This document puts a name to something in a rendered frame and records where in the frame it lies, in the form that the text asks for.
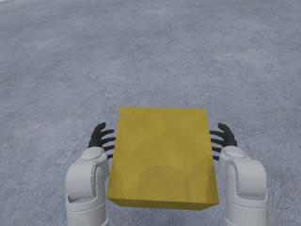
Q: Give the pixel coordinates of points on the left robot forearm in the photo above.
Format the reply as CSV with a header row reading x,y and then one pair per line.
x,y
85,189

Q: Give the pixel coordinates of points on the right robot hand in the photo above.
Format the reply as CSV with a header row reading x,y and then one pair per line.
x,y
228,137

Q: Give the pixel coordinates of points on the carton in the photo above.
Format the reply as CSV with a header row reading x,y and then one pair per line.
x,y
163,159

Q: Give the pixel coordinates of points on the left robot hand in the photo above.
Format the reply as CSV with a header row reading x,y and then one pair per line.
x,y
97,141

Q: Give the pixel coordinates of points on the right robot forearm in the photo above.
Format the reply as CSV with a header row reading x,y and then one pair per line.
x,y
246,188

